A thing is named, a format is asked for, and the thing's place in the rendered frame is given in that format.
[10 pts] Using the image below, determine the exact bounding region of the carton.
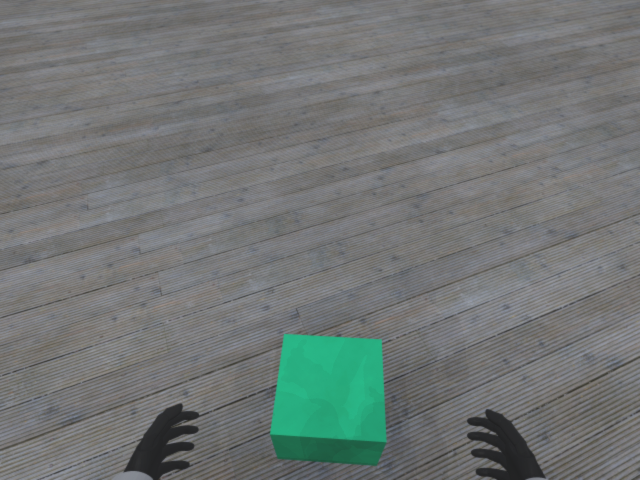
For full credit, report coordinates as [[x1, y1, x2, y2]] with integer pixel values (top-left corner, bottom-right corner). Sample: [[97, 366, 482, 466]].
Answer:
[[270, 334, 387, 466]]

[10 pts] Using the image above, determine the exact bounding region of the left robot hand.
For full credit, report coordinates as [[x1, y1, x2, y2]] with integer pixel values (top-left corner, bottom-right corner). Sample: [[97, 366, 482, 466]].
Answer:
[[123, 403, 199, 480]]

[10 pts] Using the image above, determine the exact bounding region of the right robot hand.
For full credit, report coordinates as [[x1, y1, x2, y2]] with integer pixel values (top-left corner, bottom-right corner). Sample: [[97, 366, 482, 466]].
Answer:
[[467, 409, 546, 480]]

